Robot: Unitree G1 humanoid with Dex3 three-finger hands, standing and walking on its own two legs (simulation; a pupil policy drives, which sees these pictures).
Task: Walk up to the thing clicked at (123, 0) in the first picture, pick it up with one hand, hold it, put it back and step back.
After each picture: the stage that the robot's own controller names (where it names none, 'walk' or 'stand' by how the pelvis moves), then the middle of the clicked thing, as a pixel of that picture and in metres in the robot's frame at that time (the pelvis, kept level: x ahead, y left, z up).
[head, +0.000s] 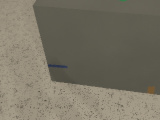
stand; out of the picture +0.99 -0.22 +0.08
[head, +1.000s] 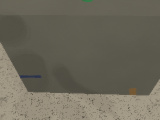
rise first; out of the picture +0.90 +0.03 +0.11
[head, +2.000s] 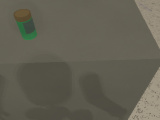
walk; (26, 25) +0.59 +0.30 +0.09
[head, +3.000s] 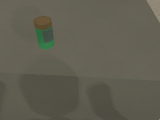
stand; (44, 33) +0.54 +0.17 +0.11
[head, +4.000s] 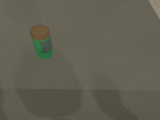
stand; (42, 42) +0.49 +0.18 +0.08
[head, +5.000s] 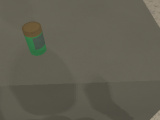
stand; (35, 39) +0.50 +0.21 +0.08
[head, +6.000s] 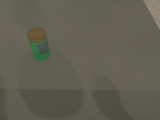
stand; (39, 45) +0.50 +0.19 +0.07
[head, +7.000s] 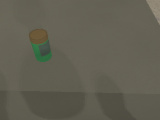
stand; (41, 46) +0.49 +0.19 +0.07
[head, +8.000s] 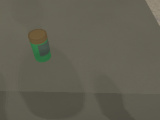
rise first; (40, 46) +0.49 +0.19 +0.07
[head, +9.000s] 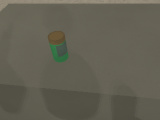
rise first; (58, 47) +0.50 +0.16 +0.08
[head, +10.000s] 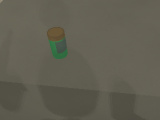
go down; (58, 43) +0.50 +0.16 +0.08
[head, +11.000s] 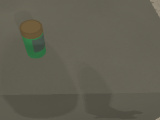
go down; (34, 40) +0.47 +0.15 +0.09
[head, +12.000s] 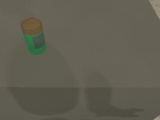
approach; (34, 37) +0.50 +0.16 +0.09
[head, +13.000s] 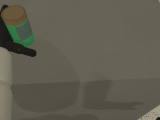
close in; (19, 27) +0.50 +0.18 +0.12
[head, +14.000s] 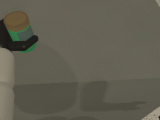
lift; (21, 33) +0.48 +0.17 +0.12
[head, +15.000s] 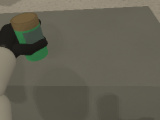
lift; (31, 37) +0.35 +0.15 +0.26
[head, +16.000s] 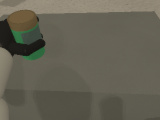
hold; (28, 36) +0.34 +0.16 +0.28
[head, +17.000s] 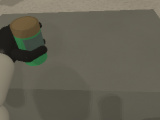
hold; (30, 42) +0.33 +0.16 +0.26
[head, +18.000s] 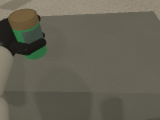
crouch; (29, 35) +0.34 +0.15 +0.29
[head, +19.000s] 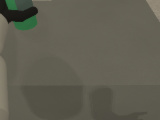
crouch; (20, 6) +0.45 +0.18 +0.29
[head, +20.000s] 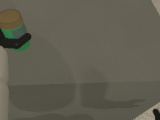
lower; (15, 31) +0.49 +0.19 +0.11
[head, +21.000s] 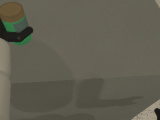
lower; (16, 25) +0.50 +0.18 +0.12
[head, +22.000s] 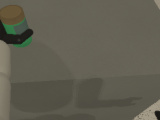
lower; (17, 27) +0.50 +0.18 +0.12
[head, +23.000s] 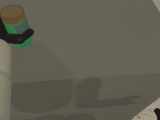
lower; (17, 27) +0.50 +0.17 +0.12
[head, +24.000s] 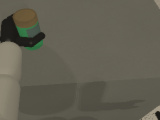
loosen; (29, 30) +0.49 +0.14 +0.12
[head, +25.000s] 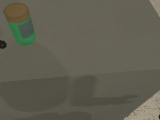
withdraw; (21, 25) +0.50 +0.15 +0.12
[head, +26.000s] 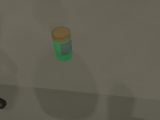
sink last; (62, 44) +0.48 +0.13 +0.10
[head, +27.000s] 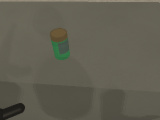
stand; (60, 44) +0.51 +0.14 +0.09
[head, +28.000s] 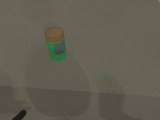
stand; (56, 44) +0.48 +0.14 +0.08
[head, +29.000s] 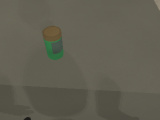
stand; (53, 43) +0.49 +0.14 +0.08
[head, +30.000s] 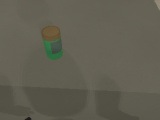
stand; (52, 43) +0.49 +0.15 +0.08
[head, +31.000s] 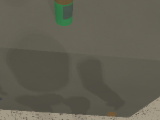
walk; (63, 8) +0.59 +0.08 +0.10
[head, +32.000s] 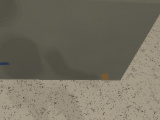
walk; out of the picture +0.89 +0.19 +0.10
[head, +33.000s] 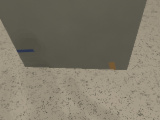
stand; out of the picture +1.21 +0.17 +0.09
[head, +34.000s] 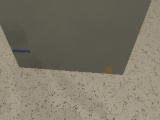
stand; out of the picture +1.17 +0.12 +0.08
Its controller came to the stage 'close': yes
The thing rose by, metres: 0.21
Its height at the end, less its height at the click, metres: +0.00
